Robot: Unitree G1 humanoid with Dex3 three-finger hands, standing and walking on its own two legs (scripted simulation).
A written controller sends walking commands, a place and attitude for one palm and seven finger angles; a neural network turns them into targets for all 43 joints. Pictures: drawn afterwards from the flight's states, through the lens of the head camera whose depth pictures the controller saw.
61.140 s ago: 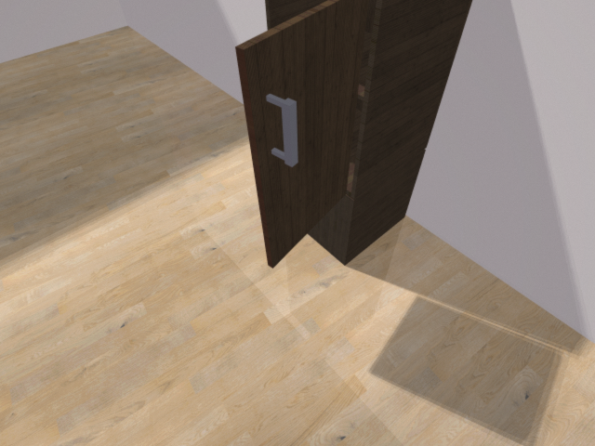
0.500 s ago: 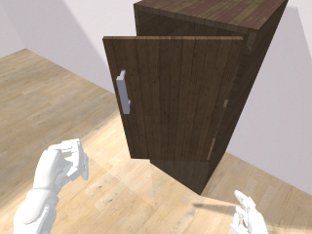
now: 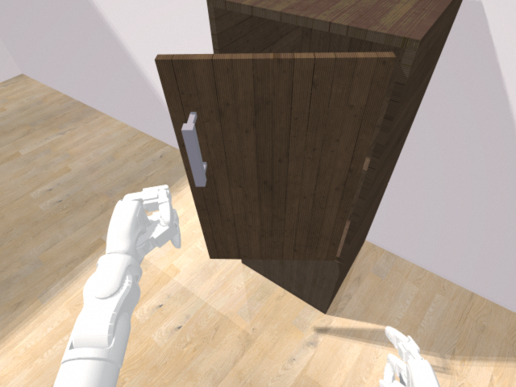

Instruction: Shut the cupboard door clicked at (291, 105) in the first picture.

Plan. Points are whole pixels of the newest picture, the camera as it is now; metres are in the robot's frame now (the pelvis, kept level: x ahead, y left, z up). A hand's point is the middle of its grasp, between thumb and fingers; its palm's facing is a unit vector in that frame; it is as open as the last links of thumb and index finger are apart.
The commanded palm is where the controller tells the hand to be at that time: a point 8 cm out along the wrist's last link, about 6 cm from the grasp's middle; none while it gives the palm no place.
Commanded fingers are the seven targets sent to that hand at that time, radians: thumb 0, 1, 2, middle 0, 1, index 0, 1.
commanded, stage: bring the fist close to the handle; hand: left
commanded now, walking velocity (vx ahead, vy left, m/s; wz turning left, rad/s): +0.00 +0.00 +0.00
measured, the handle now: (196, 150) +0.49 +0.15 +0.11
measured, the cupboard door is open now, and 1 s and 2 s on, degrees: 33 33 14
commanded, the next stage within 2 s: push the door shut along its arc in 0.82 s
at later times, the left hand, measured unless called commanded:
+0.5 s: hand (212, 183) +0.40 +0.10 +0.11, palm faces +0.02 -1.00 -0.02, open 3.1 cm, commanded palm +0.37 +0.16 +0.11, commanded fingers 0.00 0.90 0.90 -1.30 -1.50 -1.30 -1.50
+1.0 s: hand (207, 185) +0.40 +0.11 +0.11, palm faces +0.02 -1.00 -0.03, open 3.1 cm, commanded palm +0.38 +0.16 +0.11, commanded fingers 0.00 0.90 0.90 -1.30 -1.50 -1.30 -1.50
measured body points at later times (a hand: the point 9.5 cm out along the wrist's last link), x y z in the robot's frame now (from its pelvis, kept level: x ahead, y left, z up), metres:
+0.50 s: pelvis +0.00 +0.00 +0.00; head +0.02 -0.02 +0.45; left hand +0.40 +0.16 +0.11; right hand +0.12 -0.25 -0.11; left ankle -0.01 +0.11 -0.72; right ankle +0.02 -0.10 -0.72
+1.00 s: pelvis -0.01 -0.01 +0.00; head +0.01 -0.03 +0.45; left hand +0.39 +0.17 +0.12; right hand +0.12 -0.25 -0.11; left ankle -0.01 +0.11 -0.72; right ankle +0.02 -0.10 -0.72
